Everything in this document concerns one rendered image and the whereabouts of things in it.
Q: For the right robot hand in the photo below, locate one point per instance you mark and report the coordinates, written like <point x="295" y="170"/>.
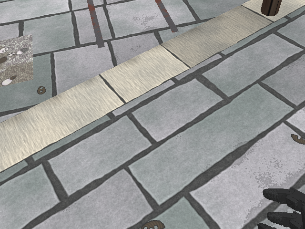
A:
<point x="294" y="199"/>

